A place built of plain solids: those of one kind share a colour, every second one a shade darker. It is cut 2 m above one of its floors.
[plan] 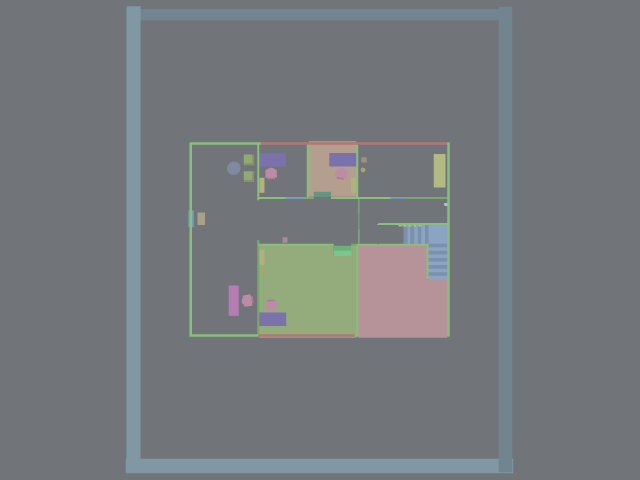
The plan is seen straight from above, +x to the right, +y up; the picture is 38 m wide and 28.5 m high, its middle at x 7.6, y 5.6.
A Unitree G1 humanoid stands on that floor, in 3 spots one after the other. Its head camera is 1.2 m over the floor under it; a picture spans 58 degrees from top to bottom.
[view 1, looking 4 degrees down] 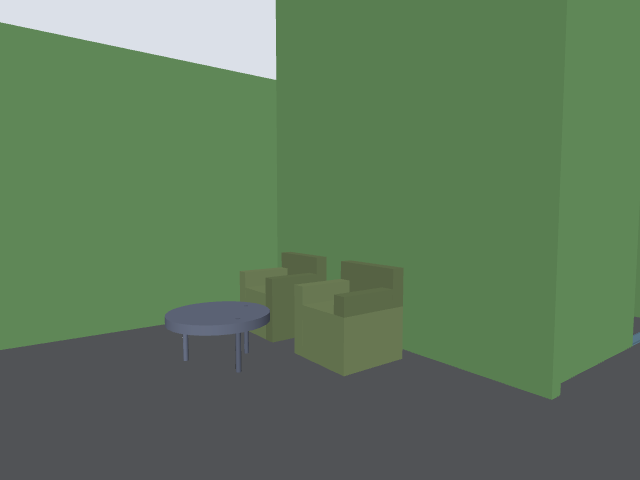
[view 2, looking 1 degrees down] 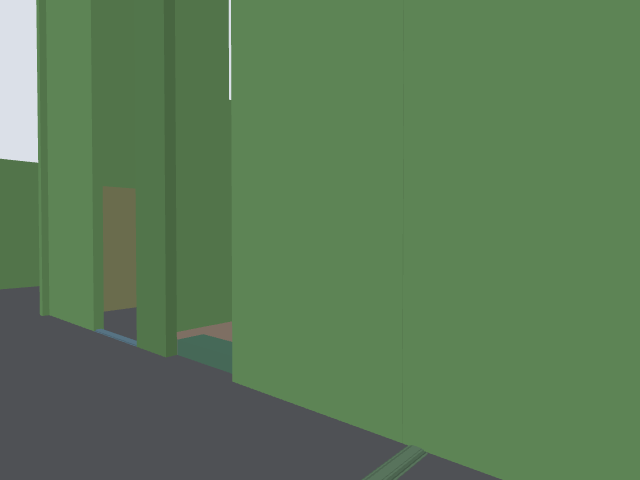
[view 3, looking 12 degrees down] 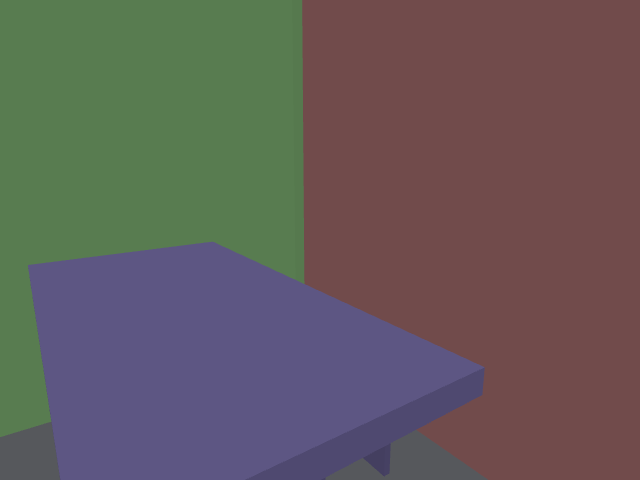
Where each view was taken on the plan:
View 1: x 1.10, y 6.71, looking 53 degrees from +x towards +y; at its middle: wall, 4.62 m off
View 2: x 11.06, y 5.89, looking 131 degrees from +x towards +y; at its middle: wall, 2.85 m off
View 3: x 6.09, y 9.96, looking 145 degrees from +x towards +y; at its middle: glazing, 2.32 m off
